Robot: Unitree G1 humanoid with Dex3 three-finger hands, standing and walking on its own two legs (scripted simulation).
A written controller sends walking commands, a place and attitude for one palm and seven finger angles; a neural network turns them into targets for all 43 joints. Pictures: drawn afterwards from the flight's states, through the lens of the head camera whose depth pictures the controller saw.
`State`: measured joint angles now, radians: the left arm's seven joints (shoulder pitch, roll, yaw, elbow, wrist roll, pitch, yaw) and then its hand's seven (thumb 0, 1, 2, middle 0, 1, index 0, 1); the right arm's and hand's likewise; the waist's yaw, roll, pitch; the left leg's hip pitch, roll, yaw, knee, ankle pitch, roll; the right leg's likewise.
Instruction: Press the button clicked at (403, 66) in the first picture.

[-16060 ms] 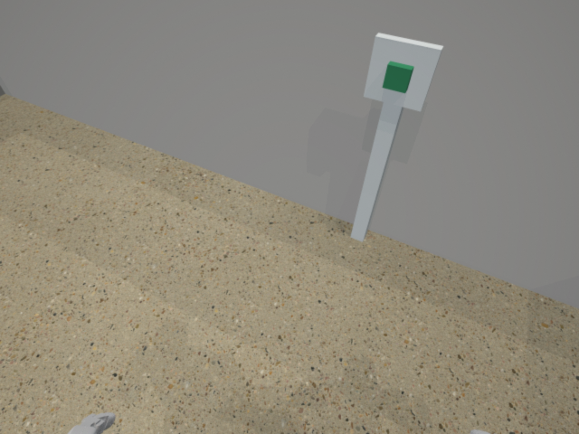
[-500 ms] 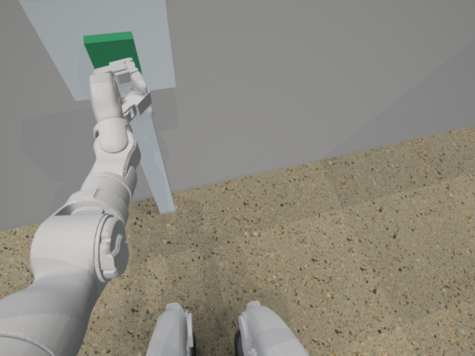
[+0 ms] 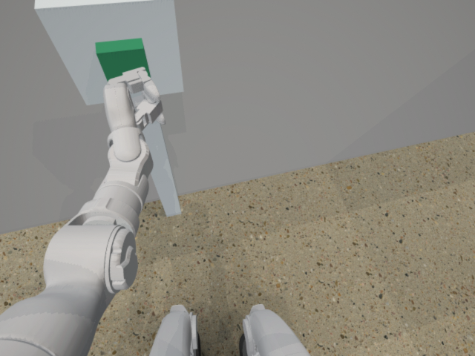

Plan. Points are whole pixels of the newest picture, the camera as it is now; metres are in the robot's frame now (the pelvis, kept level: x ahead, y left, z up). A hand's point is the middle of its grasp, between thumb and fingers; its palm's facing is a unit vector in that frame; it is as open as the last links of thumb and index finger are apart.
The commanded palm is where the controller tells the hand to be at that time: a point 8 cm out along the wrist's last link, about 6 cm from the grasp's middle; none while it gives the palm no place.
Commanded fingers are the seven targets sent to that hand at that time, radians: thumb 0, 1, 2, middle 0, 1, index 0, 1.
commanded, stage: pull the fist back off the button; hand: left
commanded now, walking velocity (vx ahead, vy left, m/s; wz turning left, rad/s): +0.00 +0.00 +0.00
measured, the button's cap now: (125, 62) +0.58 +0.13 +0.11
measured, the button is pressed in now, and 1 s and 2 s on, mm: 0 0 0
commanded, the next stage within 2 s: draw the hand back to the body in 0.66 s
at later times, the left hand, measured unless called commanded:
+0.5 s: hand (163, 134) +0.46 +0.07 +0.07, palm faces +0.14 -0.99 -0.01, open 3.1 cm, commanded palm +0.42 +0.12 +0.08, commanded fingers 0.00 0.90 0.90 -1.30 -1.50 -1.30 -1.50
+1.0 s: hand (145, 145) +0.41 +0.09 +0.11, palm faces +0.14 -0.99 -0.06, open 3.1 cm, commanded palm +0.36 +0.15 +0.12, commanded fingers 0.00 0.90 0.90 -1.30 -1.50 -1.30 -1.50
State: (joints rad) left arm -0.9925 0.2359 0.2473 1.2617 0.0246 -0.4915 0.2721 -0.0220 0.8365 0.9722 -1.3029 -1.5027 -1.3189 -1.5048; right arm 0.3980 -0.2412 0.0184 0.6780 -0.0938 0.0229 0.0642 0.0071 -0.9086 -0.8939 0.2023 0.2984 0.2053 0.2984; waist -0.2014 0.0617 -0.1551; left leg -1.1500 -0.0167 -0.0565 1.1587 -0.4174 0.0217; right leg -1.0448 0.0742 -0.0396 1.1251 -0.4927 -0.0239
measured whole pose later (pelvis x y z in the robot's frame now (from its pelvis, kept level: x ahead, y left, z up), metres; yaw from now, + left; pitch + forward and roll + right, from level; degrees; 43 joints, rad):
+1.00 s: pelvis +0.04 -0.02 +0.04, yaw +0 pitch +13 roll +0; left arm -0.28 0.10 0.06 0.52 -0.09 -0.34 0.16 0.02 0.90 0.90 -1.30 -1.50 -1.30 -1.50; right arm 0.32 -0.23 0.01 0.58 -0.01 0.09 0.00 0.01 -0.91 -0.89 0.20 0.30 0.20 0.30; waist -0.04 0.06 -0.15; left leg -0.76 -0.01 -0.02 0.94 -0.41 0.00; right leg -0.69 0.07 0.01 0.96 -0.50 -0.05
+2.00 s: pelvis +0.06 +0.01 +0.10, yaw +2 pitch -4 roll -1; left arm 0.54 0.35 0.29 -0.46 -0.07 -0.06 0.09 0.02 0.89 0.90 -1.31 -1.50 -1.30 -1.50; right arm 0.19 -0.23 0.06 0.60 0.00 -0.04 -0.08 0.02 -0.91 -0.89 0.20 0.30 0.21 0.30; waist 0.07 0.06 -0.01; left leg -0.14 -0.05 -0.04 0.44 -0.23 0.04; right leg -0.03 0.02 0.01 0.38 -0.28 -0.01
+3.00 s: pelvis -0.02 +0.02 +0.10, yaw +3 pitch +0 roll -2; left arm 0.63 0.39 0.35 -0.54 -0.04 -0.20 0.13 0.02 0.89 0.90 -1.31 -1.50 -1.30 -1.50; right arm 0.16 -0.23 0.00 0.54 0.01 0.01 -0.09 0.01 -0.91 -0.89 0.20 0.30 0.21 0.30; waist 0.00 0.04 0.02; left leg -0.37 -0.05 -0.05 0.49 -0.12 0.06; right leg -0.26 0.03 -0.01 0.44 -0.19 0.01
